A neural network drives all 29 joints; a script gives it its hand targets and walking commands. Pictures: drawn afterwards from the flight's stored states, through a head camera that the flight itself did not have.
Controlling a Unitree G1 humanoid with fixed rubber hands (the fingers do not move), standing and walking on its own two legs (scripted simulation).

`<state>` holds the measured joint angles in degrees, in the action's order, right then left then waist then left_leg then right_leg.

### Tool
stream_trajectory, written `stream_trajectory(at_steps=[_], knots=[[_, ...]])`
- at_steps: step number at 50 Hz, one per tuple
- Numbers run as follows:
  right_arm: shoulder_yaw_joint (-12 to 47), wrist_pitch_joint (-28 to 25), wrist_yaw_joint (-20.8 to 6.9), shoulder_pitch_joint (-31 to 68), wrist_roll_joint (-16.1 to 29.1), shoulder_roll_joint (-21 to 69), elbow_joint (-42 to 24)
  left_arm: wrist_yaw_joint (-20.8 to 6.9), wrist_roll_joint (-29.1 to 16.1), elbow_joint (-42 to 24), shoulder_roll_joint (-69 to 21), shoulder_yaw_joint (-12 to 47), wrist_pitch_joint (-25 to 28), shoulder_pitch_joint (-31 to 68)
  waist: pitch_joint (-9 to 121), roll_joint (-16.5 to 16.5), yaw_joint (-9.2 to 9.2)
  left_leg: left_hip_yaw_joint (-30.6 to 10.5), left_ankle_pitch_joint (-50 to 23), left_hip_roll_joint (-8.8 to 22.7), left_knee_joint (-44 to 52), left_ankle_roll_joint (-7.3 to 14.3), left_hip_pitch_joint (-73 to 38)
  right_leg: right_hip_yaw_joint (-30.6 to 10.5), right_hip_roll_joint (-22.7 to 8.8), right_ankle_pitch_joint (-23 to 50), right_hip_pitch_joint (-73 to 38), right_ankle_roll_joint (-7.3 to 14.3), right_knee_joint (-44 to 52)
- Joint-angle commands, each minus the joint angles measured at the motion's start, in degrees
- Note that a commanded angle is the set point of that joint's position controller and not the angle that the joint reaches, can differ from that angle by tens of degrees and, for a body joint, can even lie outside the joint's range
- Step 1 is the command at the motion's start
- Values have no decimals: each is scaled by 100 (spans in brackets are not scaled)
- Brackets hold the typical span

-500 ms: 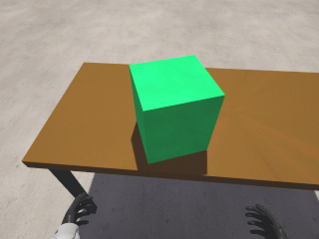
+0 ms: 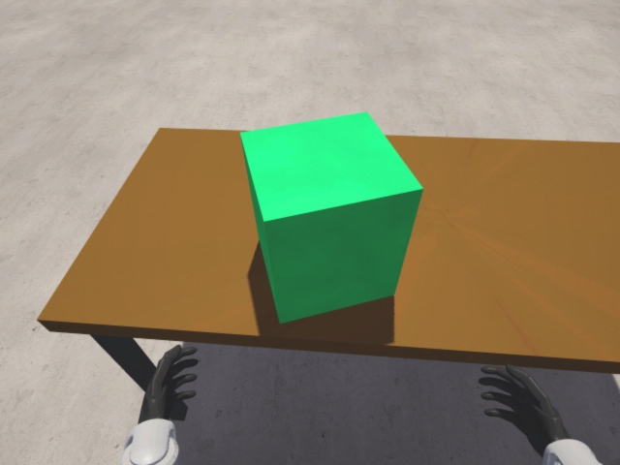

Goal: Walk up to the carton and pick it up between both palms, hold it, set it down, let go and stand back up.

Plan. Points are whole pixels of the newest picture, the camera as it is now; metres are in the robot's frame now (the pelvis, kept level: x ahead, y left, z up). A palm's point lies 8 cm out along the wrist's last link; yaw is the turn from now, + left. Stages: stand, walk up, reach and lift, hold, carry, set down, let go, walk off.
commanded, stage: reach and lift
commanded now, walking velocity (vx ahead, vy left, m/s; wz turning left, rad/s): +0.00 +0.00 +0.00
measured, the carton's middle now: (322, 219) +0.49 -0.01 +0.03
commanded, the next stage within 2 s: none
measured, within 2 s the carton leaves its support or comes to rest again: neither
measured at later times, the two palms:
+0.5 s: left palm (187, 378) +0.22 +0.15 +0.04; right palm (557, 401) +0.21 -0.29 +0.00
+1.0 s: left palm (192, 345) +0.25 +0.15 +0.06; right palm (539, 339) +0.27 -0.28 +0.03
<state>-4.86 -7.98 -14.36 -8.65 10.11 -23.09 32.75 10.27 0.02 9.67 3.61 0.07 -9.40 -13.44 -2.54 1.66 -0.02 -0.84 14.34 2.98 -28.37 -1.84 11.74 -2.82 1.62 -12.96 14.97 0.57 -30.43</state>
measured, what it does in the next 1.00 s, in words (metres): stands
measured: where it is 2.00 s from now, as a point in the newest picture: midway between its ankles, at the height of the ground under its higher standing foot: outside the picture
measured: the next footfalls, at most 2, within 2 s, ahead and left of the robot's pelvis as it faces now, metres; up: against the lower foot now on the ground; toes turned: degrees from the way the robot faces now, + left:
none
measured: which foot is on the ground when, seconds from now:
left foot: down 0.00-1.00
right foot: down 0.00-1.00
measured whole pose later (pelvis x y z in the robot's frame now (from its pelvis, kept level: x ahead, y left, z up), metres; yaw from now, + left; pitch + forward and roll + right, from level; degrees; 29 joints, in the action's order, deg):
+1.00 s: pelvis +0.02 +0.00 +0.00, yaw +0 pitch +0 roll +1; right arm -0.4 -6.6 -15.3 -1.5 21.8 -30.2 23.3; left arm 18.6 0.0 -9.0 -3.4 5.2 -15.2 -12.3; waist -0.8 1.2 0.0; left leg -0.8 15.4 3.3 -27.1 -2.0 11.8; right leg -2.8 1.9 -14.2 15.2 1.1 -29.6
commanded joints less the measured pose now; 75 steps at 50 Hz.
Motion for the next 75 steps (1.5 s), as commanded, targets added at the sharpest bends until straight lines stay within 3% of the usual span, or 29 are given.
stream_trajectory(at_steps=[1, 3, 6, 8, 13, 17, 18, 22, 23, 24, 31, 32, 34, 35, 41, 42, 43, 45, 47, 48, 52, 54, 58, 65, 68, 69, 71, 74, 75], knots=[[-263, -477, -140, 293, 555, -1669, -1000, 278, -86, -1391, -41, 461, 417, -201, 1077, -995, 274, 278, -535, -195, 972, 75, -632, 367, 176, 569, -307, 149, 1049], [-194, -558, -111, 252, 679, -1689, -1093, 284, -147, -1368, -59, 470, 486, -218, 1132, -1082, 375, 309, -597, -217, 942, 120, -543, 300, 165, 660, -466, 105, 1050], [-224, -552, -202, 355, 839, -1759, -1109, 385, -219, -1619, -214, 629, 517, -101, 1070, -949, 319, 291, -168, -197, 1004, 83, -471, 307, 161, 188, -233, 138, 1011], [-192, -545, -256, 490, 876, -1844, -1097, 436, -103, -1560, -269, 611, 473, -62, 935, -1088, 294, 245, -71, -168, 975, 98, -455, 201, 147, -29, -166, 190, 1113], [-300, -704, -300, 610, 1121, -2055, -1430, 598, -220, -2198, -451, 849, 588, 1, 1146, -1094, 375, 186, -156, -80, 975, 76, -600, 305, 222, 314, 0, 224, 1002], [-86, -764, -322, 572, 1301, -2117, -1484, 679, -135, -2128, -673, 864, 548, -37, 1120, -1220, 389, 236, -217, -125, 815, 105, -425, 78, 185, 154, -32, 251, 953], [-156, -755, -362, 673, 1381, -2235, -1331, 717, -164, -2234, -699, 907, 513, -63, 1164, -1124, 380, 158, -210, -78, 860, 50, -590, 234, 253, 239, 99, 266, 950], [-136, -783, -365, 788, 1462, -2309, -1430, 821, -42, -2404, -869, 878, 496, 51, 1152, -1176, 422, 187, -142, -68, 873, 74, -519, 182, 272, 165, 112, 286, 962], [-209, -786, -365, 756, 1481, -2358, -1336, 825, -66, -2427, -930, 998, 474, -68, 1115, -1153, 302, 177, -208, -60, 874, 51, -535, 184, 257, 236, 129, 287, 942], [-49, -773, -381, 757, 1460, -2272, -1251, 834, -12, -2348, -938, 911, 440, 31, 1044, -1215, 384, 163, -184, -54, 893, 80, -592, 167, 253, 191, 108, 324, 1000], [-78, -601, -378, 1285, 1467, -2315, -1571, 927, -195, -2439, -853, 892, 233, 815, 987, -1368, 327, 187, 430, -141, 962, 179, -313, -101, 61, -743, 205, 302, 1193], [-112, -562, -286, 1384, 1411, -2190, -1728, 937, -56, -2419, -870, 808, 212, 963, 980, -1270, 478, 291, 424, -98, 1008, 181, -199, -94, 127, -733, 190, 286, 1102], [-246, -501, -298, 1432, 1442, -2404, -1836, 936, -149, -2511, -758, 817, 151, 1065, 1022, -1429, 349, 174, 485, -120, 1011, 168, -273, -216, 45, -777, 181, 286, 1197], [-223, -455, -265, 1545, 1431, -2219, -1776, 955, -157, -2809, -677, 804, 127, 1195, 1044, -1210, 355, 213, 458, -116, 1011, 154, -194, -184, 10, -696, 73, 281, 1178], [-149, -261, -166, 1899, 1440, -2269, -1969, 950, -151, -2788, -700, 690, -95, 1615, 1202, -1325, 347, 255, 207, -173, 1023, 146, -205, -178, 118, -326, -124, 281, 1154], [-146, -216, -139, 1880, 1459, -2273, -1965, 968, -189, -2869, -701, 646, -117, 1623, 1213, -1194, 416, 303, 121, -171, 1024, 147, -166, -204, 92, -236, -156, 275, 1098], [-107, -209, -79, 1942, 1432, -2161, -2021, 971, -187, -2971, -669, 621, -145, 1586, 1329, -1102, 491, 363, -224, -171, 1026, 101, -196, -143, 103, 309, -263, 271, 1046], [-32, -144, -48, 1909, 1421, -2248, -1946, 910, -159, -3026, -708, 666, -248, 1388, 1310, -1191, 389, 351, -626, -173, 984, 52, -410, -10, 225, 857, -428, 278, 1029], [-168, -104, -3, 2086, 1464, -2386, -1828, 896, -213, -3207, -703, 708, -322, 1588, 1424, -1053, 316, 292, -866, -174, 948, 11, -553, 35, 270, 1016, -404, 309, 999], [-65, -67, 16, 2227, 1533, -2406, -1854, 911, -131, -3248, -658, 550, -391, 1642, 1418, -950, 401, 381, -1073, -169, 913, -11, -586, 53, 334, 1172, -446, 294, 972], [-39, 11, 147, 2446, 1575, -2479, -1911, 815, -206, -3247, -540, 319, -596, 1635, 1565, -1160, 363, 369, -1691, -231, 869, -45, -641, 1, 306, 2072, -880, 274, 998], [45, 88, 186, 2726, 1579, -2395, -1941, 818, -148, -3307, -510, 227, -654, 1981, 1683, -1096, 415, 380, -1485, -240, 910, -44, -537, -86, 272, 1881, -913, 263, 962], [137, 182, 211, 2938, 1755, -2536, -1869, 815, -238, -3647, -490, 164, -853, 1889, 1855, -966, 398, 350, -2427, -210, 762, -124, -911, 12, 392, 2727, -968, 303, 932], [84, 610, 279, 3712, 1821, -2698, -1630, 850, -244, -3603, -379, -158, -1449, 2458, 1907, -808, 495, 396, -2326, -198, 880, -129, -904, 17, 430, 2461, -1055, 314, 1009], [113, 922, 287, 4503, 1690, -2636, -1264, 835, -330, -3180, -390, -198, -1735, 3310, 1560, -912, 479, 400, -1364, -196, 1088, -98, -617, -76, 371, 1393, -774, 328, 1177], [121, 969, 251, 4517, 1687, -2460, -1304, 911, -310, -3372, -336, -267, -1758, 3407, 1676, -771, 592, 398, -1281, -132, 1111, -65, -606, -66, 387, 1232, -730, 377, 1158], [-91, 1075, 257, 4878, 1729, -2647, -1289, 955, -441, -3307, -296, -222, -1929, 3702, 1827, -691, 487, 381, -1192, -150, 1108, -87, -621, -71, 352, 1036, -676, 374, 1187], [39, 1287, 289, 5414, 1677, -2504, -1263, 975, -487, -3056, -223, -367, -2160, 4383, 1945, -876, 613, 379, -971, -136, 1126, -31, -514, -124, 356, 831, -606, 353, 1180], [83, 1348, 281, 5235, 1716, -2329, -1091, 973, -488, -2820, -290, -353, -2205, 4184, 1707, -741, 614, 402, -862, -128, 1182, -11, -434, -147, 312, 754, -600, 343, 1198]])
